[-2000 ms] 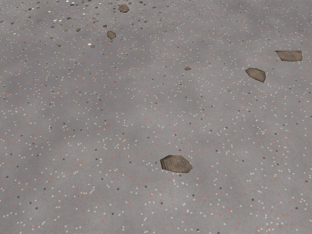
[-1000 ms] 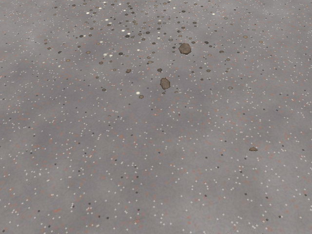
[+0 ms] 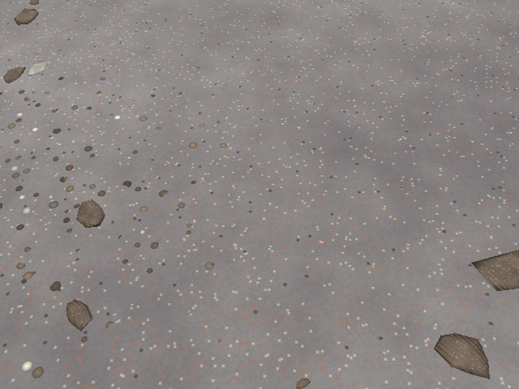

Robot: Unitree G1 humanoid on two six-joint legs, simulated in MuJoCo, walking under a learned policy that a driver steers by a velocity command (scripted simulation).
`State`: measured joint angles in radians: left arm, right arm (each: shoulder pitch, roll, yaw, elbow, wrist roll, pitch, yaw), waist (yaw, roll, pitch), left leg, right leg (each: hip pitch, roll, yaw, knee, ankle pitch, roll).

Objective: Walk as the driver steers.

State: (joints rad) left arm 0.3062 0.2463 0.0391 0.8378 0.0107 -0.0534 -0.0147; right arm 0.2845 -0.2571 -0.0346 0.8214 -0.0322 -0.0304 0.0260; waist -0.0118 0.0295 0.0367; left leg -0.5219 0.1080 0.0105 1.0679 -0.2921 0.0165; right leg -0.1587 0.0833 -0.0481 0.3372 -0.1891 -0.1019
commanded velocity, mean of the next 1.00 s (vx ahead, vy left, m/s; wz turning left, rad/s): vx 0.50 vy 0.00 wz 0.35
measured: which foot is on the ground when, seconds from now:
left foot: up 0.00-0.30, down 0.32-0.88, up 0.90-1.00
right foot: down 0.00-0.34, up 0.36-0.84, down 0.86-1.00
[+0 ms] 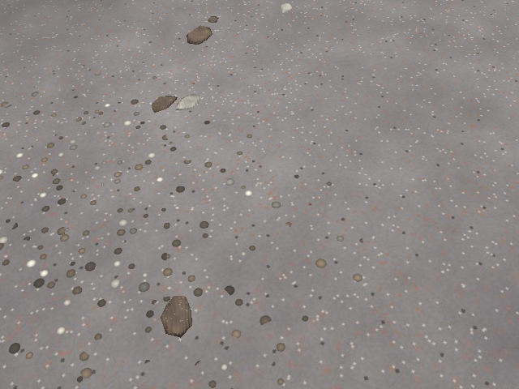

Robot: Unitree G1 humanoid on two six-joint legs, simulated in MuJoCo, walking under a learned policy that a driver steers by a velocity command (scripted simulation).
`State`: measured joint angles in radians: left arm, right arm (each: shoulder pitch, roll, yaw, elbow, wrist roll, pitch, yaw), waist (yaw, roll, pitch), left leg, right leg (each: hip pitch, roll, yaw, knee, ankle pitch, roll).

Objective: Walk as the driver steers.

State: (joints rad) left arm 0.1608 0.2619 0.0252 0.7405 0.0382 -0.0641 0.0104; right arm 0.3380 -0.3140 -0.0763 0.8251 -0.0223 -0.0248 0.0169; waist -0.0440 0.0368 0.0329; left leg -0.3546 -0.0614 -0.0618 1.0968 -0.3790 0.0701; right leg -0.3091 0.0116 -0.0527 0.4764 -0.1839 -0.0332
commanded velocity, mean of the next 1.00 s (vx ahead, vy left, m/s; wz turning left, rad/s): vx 0.49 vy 0.00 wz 0.00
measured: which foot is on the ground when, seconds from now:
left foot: up 0.00-0.38, down 0.40-0.96, up 0.98-1.00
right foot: down 0.00-0.40, up 0.42-0.92, down 0.94-1.00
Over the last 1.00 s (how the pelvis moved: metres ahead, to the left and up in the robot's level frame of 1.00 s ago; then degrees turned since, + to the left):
0.55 0.07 -0.01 26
